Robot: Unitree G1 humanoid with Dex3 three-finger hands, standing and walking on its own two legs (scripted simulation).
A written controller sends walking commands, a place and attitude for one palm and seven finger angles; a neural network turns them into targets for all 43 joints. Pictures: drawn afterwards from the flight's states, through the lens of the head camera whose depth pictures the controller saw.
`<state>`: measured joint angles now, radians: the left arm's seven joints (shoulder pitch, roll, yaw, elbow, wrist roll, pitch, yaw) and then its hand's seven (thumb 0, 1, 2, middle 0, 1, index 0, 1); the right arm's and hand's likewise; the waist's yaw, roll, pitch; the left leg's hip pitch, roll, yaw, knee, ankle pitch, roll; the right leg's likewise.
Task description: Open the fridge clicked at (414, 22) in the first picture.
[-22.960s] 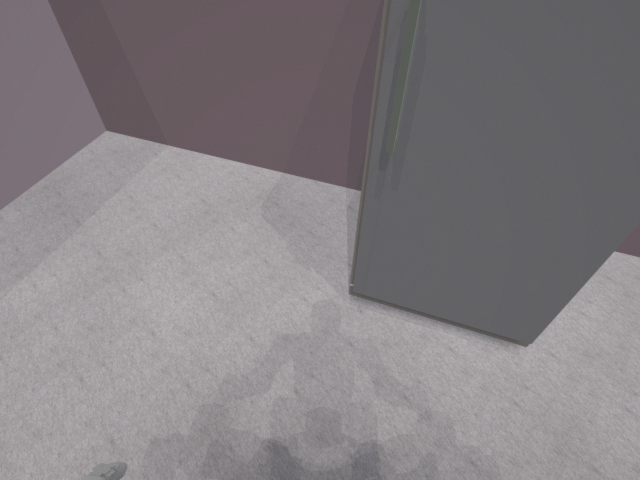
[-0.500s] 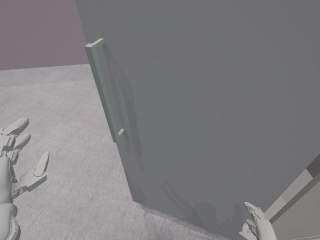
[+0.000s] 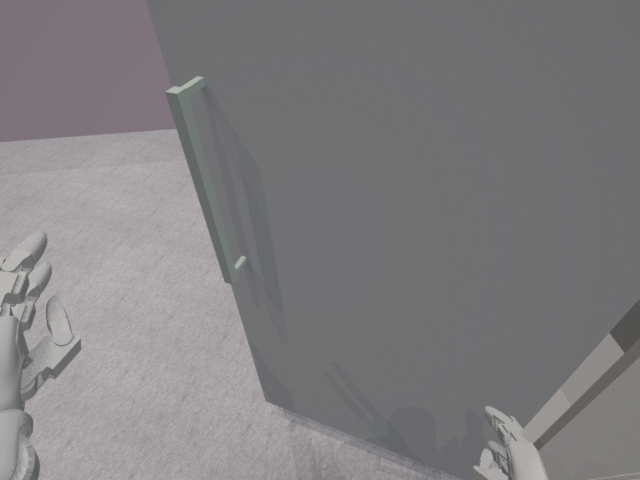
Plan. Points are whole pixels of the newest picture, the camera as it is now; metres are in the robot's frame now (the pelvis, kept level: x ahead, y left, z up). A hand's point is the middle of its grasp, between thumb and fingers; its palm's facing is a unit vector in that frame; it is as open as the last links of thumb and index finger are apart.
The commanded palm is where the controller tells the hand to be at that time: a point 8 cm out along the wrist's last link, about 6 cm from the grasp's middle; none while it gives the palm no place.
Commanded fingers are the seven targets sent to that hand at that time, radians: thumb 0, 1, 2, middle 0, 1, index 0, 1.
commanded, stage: step back with the hand held close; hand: left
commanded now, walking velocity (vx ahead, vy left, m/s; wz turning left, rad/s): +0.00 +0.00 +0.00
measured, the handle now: (216, 197) +0.45 +0.22 +0.13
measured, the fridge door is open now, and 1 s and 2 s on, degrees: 62 62 62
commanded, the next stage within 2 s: stop stepping back and stand still in 1.20 s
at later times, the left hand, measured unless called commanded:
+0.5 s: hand (28, 369) +0.15 +0.30 +0.15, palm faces +0.45 -0.75 -0.50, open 7.4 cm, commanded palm +0.09 +0.33 +0.17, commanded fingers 0.00 0.90 0.90 -0.20 -0.30 -0.20 -0.30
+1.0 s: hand out of the picture +0.06 +0.31 +0.15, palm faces +0.48 -0.76 -0.43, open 7.4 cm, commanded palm +0.01 +0.35 +0.17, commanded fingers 0.00 0.90 0.90 -0.20 -0.30 -0.20 -0.30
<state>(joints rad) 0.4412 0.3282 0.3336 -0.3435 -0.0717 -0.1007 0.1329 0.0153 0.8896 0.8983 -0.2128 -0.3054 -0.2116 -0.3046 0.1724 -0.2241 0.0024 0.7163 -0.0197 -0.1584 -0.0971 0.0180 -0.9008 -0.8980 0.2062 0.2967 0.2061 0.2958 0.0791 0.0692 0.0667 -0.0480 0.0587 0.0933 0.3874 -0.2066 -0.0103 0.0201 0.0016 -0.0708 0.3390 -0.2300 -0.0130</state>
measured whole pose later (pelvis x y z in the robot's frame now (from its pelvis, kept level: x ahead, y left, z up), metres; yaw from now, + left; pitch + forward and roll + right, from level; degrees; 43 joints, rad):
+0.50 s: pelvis -0.05 +0.03 -0.02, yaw -1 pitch -1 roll +0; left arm 0.51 0.40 0.40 -0.45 -0.04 -0.16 0.17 0.02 0.89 0.90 -0.22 -0.30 -0.21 -0.30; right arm 0.20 -0.22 0.01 0.58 0.00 -0.07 -0.11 0.02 -0.90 -0.90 0.21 0.30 0.20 0.30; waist 0.03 0.04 0.04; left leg -0.35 0.02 0.13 0.57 -0.21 0.05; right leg -0.32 -0.04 -0.01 0.60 -0.25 0.03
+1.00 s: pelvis -0.13 +0.05 -0.02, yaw +0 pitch -1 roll -1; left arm 0.51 0.38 0.38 -0.48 -0.02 -0.22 0.20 0.01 0.89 0.90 -0.21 -0.30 -0.21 -0.30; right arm 0.18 -0.22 0.00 0.64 -0.01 -0.10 -0.10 0.02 -0.90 -0.90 0.21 0.30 0.21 0.30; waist 0.04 0.01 0.03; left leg -0.45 0.00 0.07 0.66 -0.24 0.00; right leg -0.32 0.01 0.03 0.58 -0.25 0.02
